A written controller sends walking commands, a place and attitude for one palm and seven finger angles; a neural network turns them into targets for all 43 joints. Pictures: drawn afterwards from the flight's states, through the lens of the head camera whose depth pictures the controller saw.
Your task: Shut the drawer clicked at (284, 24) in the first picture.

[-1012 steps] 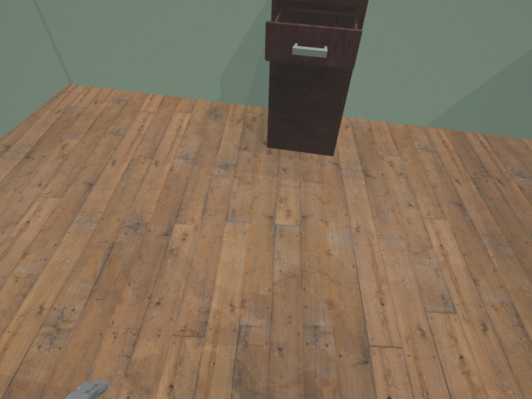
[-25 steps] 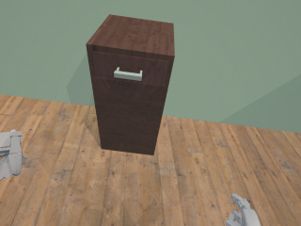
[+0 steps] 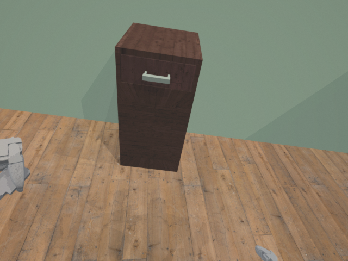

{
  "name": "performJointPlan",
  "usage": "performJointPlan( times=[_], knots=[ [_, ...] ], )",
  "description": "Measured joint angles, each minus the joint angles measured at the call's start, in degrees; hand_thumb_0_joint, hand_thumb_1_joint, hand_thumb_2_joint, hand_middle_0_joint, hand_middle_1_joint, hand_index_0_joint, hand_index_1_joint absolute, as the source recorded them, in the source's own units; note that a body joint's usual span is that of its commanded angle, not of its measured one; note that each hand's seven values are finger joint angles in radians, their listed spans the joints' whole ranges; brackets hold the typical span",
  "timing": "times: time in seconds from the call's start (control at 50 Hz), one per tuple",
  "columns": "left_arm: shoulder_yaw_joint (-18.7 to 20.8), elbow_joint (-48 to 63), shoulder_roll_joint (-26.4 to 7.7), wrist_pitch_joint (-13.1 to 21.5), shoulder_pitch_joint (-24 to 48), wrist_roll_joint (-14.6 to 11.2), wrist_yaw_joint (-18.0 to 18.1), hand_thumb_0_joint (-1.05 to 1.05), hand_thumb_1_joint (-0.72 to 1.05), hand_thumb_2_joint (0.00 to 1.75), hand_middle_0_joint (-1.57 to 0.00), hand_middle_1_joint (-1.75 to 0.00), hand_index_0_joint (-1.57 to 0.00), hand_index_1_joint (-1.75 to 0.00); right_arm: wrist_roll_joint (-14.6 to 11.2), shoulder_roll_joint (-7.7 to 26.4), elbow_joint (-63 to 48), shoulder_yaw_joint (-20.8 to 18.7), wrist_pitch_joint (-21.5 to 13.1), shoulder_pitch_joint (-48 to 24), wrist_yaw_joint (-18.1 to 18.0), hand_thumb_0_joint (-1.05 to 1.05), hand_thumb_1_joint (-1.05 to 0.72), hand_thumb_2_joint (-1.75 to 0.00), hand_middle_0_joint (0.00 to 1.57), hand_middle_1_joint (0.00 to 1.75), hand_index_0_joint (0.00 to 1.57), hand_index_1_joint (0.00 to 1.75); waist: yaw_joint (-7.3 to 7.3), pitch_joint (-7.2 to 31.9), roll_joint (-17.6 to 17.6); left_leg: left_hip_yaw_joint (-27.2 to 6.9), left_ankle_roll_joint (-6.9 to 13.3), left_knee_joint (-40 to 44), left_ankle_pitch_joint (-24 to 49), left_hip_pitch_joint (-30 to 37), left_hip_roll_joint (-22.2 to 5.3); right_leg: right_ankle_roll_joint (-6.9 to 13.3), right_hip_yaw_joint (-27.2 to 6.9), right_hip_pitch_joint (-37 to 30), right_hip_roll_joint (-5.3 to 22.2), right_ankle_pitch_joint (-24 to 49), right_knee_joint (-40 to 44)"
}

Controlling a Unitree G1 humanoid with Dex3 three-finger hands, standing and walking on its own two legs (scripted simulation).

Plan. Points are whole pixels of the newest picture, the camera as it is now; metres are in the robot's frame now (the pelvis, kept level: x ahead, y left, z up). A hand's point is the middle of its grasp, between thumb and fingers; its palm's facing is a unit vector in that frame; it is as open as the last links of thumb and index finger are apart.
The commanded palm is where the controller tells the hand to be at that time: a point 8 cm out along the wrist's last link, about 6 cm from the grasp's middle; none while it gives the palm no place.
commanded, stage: stop stepping back and stand still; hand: left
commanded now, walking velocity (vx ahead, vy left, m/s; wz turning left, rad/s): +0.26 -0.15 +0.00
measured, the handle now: (156, 76) +0.94 +0.15 +0.00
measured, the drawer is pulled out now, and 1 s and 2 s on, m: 0.00 0.00 0.00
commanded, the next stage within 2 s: let the arm hang, fingers relaxed in 1.60 s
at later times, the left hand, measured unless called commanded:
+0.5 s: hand (13, 225) +0.10 +0.23 +0.20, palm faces +0.51 -0.76 -0.40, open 3.2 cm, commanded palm +0.05 +0.26 +0.21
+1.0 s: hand (36, 209) +0.13 +0.23 +0.19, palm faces +0.42 -0.78 -0.47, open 3.2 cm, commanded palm +0.07 +0.26 +0.21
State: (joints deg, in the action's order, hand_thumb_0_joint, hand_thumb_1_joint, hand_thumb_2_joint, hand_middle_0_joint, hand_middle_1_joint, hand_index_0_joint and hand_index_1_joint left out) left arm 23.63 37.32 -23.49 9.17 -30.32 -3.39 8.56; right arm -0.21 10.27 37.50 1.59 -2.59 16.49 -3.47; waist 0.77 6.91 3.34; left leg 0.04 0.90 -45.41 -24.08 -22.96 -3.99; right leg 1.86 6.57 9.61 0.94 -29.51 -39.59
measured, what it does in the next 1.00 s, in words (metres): steps on the spot: right foot, then left foot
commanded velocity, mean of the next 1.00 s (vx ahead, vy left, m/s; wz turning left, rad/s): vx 0.09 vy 0.00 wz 0.00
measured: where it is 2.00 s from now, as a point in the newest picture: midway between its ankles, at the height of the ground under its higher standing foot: outside the picture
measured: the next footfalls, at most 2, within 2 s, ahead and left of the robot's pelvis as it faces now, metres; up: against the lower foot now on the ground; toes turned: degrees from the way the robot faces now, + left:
right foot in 0.30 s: +0.02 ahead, -0.11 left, +0.00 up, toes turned +0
left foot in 0.54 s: -0.03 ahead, +0.13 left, +0.00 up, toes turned +8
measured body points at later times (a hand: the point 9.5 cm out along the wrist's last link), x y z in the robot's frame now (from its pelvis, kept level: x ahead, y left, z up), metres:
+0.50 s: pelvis -0.06 -0.02 +0.02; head -0.09 -0.03 +0.47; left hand +0.07 +0.27 +0.22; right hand +0.09 -0.27 -0.06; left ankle -0.06 +0.12 -0.69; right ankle -0.03 -0.12 -0.71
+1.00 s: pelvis -0.04 -0.02 +0.03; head -0.02 -0.02 +0.48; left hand +0.10 +0.26 +0.21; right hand +0.12 -0.25 -0.07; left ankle -0.04 +0.10 -0.71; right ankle -0.02 -0.11 -0.71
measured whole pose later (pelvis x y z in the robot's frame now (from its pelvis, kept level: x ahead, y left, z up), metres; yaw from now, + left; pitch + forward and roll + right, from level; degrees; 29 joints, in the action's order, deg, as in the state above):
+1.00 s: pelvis -0.04 -0.02 +0.03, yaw +4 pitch -1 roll +1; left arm 19.9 32.1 -21.2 12.5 -36.5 -1.1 9.1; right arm 0.1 11.7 37.5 -0.2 -5.3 13.4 -4.0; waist 0.6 -2.8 0.5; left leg 3.3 0.3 -28.9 -14.2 -13.4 -1.1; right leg 2.6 4.4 14.3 -0.5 -15.6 -30.7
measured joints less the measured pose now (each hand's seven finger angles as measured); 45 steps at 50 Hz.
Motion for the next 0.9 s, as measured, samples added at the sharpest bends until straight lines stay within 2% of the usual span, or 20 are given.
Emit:
performJointPlan(
  times=[0.02, 0.06, 0.12, 0.18, 0.26, 0.28, 0.3, 0.32, 0.34, 0.38, 0.44, 0.5, 0.54, 0.62, 0.68, 0.72, 0.76, 0.8, 0.84, 0.9],
  knots=[
    [-0.01, -1.93, 1.51, 0.08, 2.24, 0.12, 0.53, 0.01, 0.88, 0.90, -1.41, -1.60, -1.41, -1.60, 0.15, 0.49, -0.05, -0.28, -0.82, -0.41, -0.44, 0.01, -0.90, -0.90, 0.21, 0.30, 0.20, 0.30, -1.05, -0.82, 0.09, -0.13, 0.08, 0.89, -0.46, -0.27, 0.77, 0.39, -0.83, 2.88, 0.67, -2.07, -5.66],
    [0.15, -5.86, 3.24, 0.34, 5.54, 0.89, 1.26, 0.01, 0.89, 0.90, -1.41, -1.60, -1.41, -1.60, 0.65, -0.14, 0.28, -0.36, -2.26, -2.18, -0.60, 0.01, -0.90, -0.90, 0.20, 0.30, 0.20, 0.30, -2.08, -4.55, 1.04, 1.16, -0.03, -0.43, 2.52, -0.61, 2.14, 0.55, -5.28, 9.04, -0.21, -2.40, -18.17],
    [0.29, -4.50, 1.05, 0.31, 3.78, 1.14, 0.47, 0.01, 0.89, 0.90, -1.41, -1.60, -1.41, -1.60, 1.24, -2.47, -0.26, 0.46, -4.59, -1.83, 0.94, 0.01, -0.91, -0.90, 0.20, 0.30, 0.20, 0.30, -3.94, -7.66, 2.21, 1.66, -0.01, 5.03, 8.40, 1.57, 2.38, 0.09, -6.13, 16.50, -1.94, 0.78, -26.87],
    [-0.64, 1.95, -1.25, 2.29, -2.70, 1.32, -0.35, 0.02, 0.89, 0.90, -1.41, -1.60, -1.41, -1.60, 1.30, -3.68, -0.75, 1.18, -5.49, 0.51, 2.38, 0.01, -0.90, -0.90, 0.20, 0.30, 0.20, 0.30, -4.67, -8.22, 1.52, 0.86, -0.44, 11.74, 12.01, 3.87, 0.98, -0.03, -2.95, 18.01, -2.16, 5.08, -21.24],
    [-0.34, 4.32, -3.85, 4.89, -10.39, 2.08, -0.49, 0.01, 0.89, 0.90, -1.41, -1.60, -1.41, -1.60, 1.55, -2.70, -1.66, 0.35, -3.87, 3.59, 1.87, 0.01, -0.90, -0.90, 0.20, 0.30, 0.20, 0.30, -4.00, -5.93, -2.85, 0.34, -0.67, 13.71, 8.12, 2.86, -1.34, 0.77, 1.51, 10.99, -2.53, 2.64, -5.86],
    [0.53, 3.72, -4.97, 4.93, -11.04, 2.14, -0.28, 0.01, 0.88, 0.90, -1.41, -1.60, -1.41, -1.60, 1.36, -2.25, -2.08, 0.00, -3.32, 4.06, 1.48, 0.01, -0.90, -0.90, 0.20, 0.30, 0.20, 0.30, -3.77, -5.27, -3.38, 0.43, -0.25, 10.99, 4.08, 0.82, -1.19, 1.46, 1.24, 8.10, -2.36, 1.10, -0.77],
    [2.01, 3.20, -6.40, 4.77, -11.25, 2.06, 0.01, 0.01, 0.88, 0.90, -1.41, -1.60, -1.41, -1.60, 0.97, -1.95, -2.42, -0.29, -2.82, 4.12, 1.18, 0.01, -0.90, -0.90, 0.21, 0.30, 0.20, 0.30, -3.12, -4.54, -2.23, 1.20, -0.08, 5.17, 0.33, -2.66, 0.20, 3.00, -1.62, 6.04, -1.26, -0.86, 5.00],
    [2.33, 1.74, -5.98, 4.65, -9.97, 2.03, -0.13, 0.01, 0.88, 0.90, -1.41, -1.60, -1.41, -1.60, 0.66, -0.94, -1.62, -0.74, -2.35, 2.84, 0.87, 0.01, -0.90, -0.90, 0.21, 0.30, 0.20, 0.30, -1.65, -5.06, -2.50, 0.72, -0.09, -2.80, -1.00, -5.97, 0.75, 3.31, -2.34, 7.25, -0.70, 6.04, 5.90],
    [2.02, -0.17, -4.53, 4.35, -8.21, 1.93, -0.60, 0.01, 0.88, 0.90, -1.41, -1.60, -1.41, -1.59, 0.78, 0.39, -0.07, -1.23, -1.91, 1.10, 0.67, 0.01, -0.90, -0.90, 0.21, 0.30, 0.20, 0.30, -0.74, -6.09, -3.61, -0.31, -0.28, -10.50, 0.25, -8.41, 1.01, 2.66, -2.15, 8.27, -0.64, 11.22, 4.55],
    [1.83, -4.17, -2.14, 3.59, -5.40, 2.07, -1.16, 0.01, 0.88, 0.90, -1.41, -1.60, -1.41, -1.59, 1.20, 1.88, 3.06, -2.10, -1.15, -1.35, 0.62, 0.01, -0.90, -0.90, 0.20, 0.30, 0.20, 0.30, 0.25, -6.20, -4.06, 0.08, -0.74, -17.75, 2.82, -10.00, 1.13, 1.47, -2.33, 9.05, -0.12, 13.29, 3.06],
    [0.80, -8.68, 1.79, 2.69, -3.45, 2.14, -0.44, 0.01, 0.88, 0.90, -1.41, -1.60, -1.41, -1.59, 0.95, 2.46, 3.70, -2.93, -1.49, -1.86, -0.45, 0.01, -0.90, -0.90, 0.20, 0.30, 0.20, 0.30, 0.60, -3.84, -2.53, 2.56, 0.06, -11.12, 3.45, -5.47, 1.17, 1.04, -3.18, 8.84, 1.29, 12.83, 4.46],
    [-2.46, -9.02, 5.46, 2.03, -3.15, 2.48, 0.51, 0.01, 0.89, 0.90, -1.41, -1.60, -1.41, -1.60, 0.97, 3.38, 2.08, -3.33, -3.79, -1.69, -1.72, 0.01, -0.91, -0.90, 0.20, 0.30, 0.20, 0.30, -0.08, -2.66, -1.93, 4.19, 1.21, 4.30, 2.74, 3.40, 1.42, 0.34, -2.84, 8.40, 2.06, 13.16, 5.18],
    [-4.82, -7.13, 6.40, 2.30, -2.72, 2.86, 0.66, 0.01, 0.89, 0.90, -1.41, -1.60, -1.41, -1.60, 1.10, 4.24, 0.56, -3.55, -5.41, -2.06, -2.24, 0.01, -0.91, -0.90, 0.20, 0.30, 0.20, 0.30, -0.68, -3.02, -2.43, 3.74, 1.81, 13.51, 3.88, 8.53, 1.40, -0.36, -1.84, 9.11, 1.88, 12.29, 3.25],
    [-4.37, -5.00, 3.36, 3.23, -2.02, 3.55, 0.76, 0.01, 0.88, 0.90, -1.41, -1.60, -1.41, -1.60, 1.04, 1.82, -1.36, -2.95, -6.43, -4.24, -1.84, 0.01, -0.91, -0.90, 0.20, 0.30, 0.20, 0.30, -1.23, -5.43, 0.17, 4.24, -2.25, 13.48, 7.49, 9.35, 2.11, -1.34, -3.73, 11.16, 1.35, 5.11, -4.26],
    [-1.81, -4.45, 0.20, 3.42, -2.55, 3.49, 0.72, 0.01, 0.88, 0.90, -1.41, -1.60, -1.41, -1.60, 0.55, 0.34, -3.25, -1.96, -6.73, -4.10, -0.78, 0.01, -0.91, -0.90, 0.20, 0.30, 0.20, 0.30, -1.92, -6.20, -1.37, 3.16, -3.31, 12.53, 7.03, 8.93, 1.09, -1.35, -2.43, 9.04, -0.07, 7.38, 1.46],
    [-0.65, -4.40, -0.71, 3.82, -2.99, 3.16, 0.65, 0.01, 0.88, 0.90, -1.41, -1.60, -1.41, -1.60, 0.25, 0.18, -3.46, -1.60, -5.97, -4.42, -0.01, 0.01, -0.91, -0.90, 0.20, 0.30, 0.20, 0.30, -1.85, -7.22, -3.34, 2.11, -2.22, 8.14, 4.26, 7.13, 0.25, 0.70, -1.53, 8.51, -1.27, 13.87, 3.41],
    [-1.05, -5.00, -0.20, 3.93, -3.24, 2.75, 0.27, 0.01, 0.88, 0.90, -1.41, -1.60, -1.41, -1.59, 0.05, 0.22, -2.20, -1.77, -4.50, -4.58, 0.52, 0.01, -0.91, -0.90, 0.20, 0.30, 0.20, 0.30, -1.49, -7.63, -4.43, 0.82, -1.16, -0.09, 0.82, 3.97, 1.47, 2.05, -1.15, 7.96, -1.68, 13.72, 4.52],
    [-1.64, -5.79, 1.23, 3.95, -4.26, 2.46, -0.05, 0.01, 0.88, 0.90, -1.41, -1.60, -1.41, -1.59, 0.00, 0.45, -0.90, -1.75, -3.11, -4.26, 0.91, 0.01, -0.90, -0.90, 0.20, 0.30, 0.20, 0.30, -0.85, -7.44, -4.61, 1.25, -0.71, -4.69, 0.55, 2.00, 2.79, 2.22, -1.67, 6.99, -1.64, 14.26, 7.28],
    [-1.87, -6.28, 2.34, 4.02, -6.03, 2.28, -0.01, 0.01, 0.88, 0.90, -1.41, -1.60, -1.41, -1.59, 0.05, 0.52, -0.32, -1.43, -2.32, -3.76, 0.88, 0.01, -0.90, -0.90, 0.20, 0.30, 0.20, 0.30, -0.66, -7.47, -3.96, 2.67, -0.36, -2.16, 1.65, 2.27, 3.41, 2.09, -2.41, 6.22, -1.25, 15.34, 9.55],
    [-2.50, -6.20, 2.91, 3.93, -7.73, 2.27, 0.38, 0.01, 0.88, 0.90, -1.41, -1.60, -1.41, -1.59, 0.32, 0.91, -0.36, -1.07, -2.43, -2.89, 0.30, 0.01, -0.90, -0.90, 0.20, 0.30, 0.20, 0.30, -0.95, -8.19, -3.30, 3.76, 0.31, 9.90, 6.87, 5.92, 3.38, 1.63, -2.39, 5.45, -1.04, 15.56, 10.49]
  ],
)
